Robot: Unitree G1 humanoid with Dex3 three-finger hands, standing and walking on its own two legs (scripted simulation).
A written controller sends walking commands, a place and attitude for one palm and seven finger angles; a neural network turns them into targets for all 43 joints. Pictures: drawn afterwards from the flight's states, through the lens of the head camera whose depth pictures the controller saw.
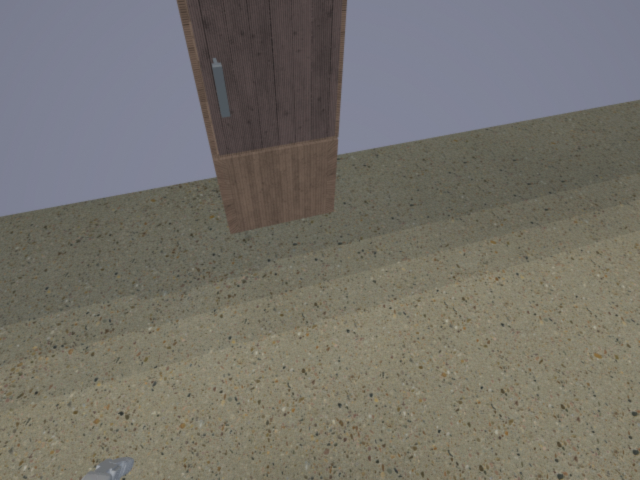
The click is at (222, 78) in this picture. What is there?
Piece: cupboard door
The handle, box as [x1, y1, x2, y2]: [212, 58, 229, 117]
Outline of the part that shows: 213,58 212,68 222,117 229,116 221,65 216,61 215,58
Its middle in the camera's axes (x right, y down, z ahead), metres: -0.30 -0.45 +1.16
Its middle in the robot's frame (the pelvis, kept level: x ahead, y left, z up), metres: +1.15 +0.35 -0.08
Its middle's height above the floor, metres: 0.68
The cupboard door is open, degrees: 0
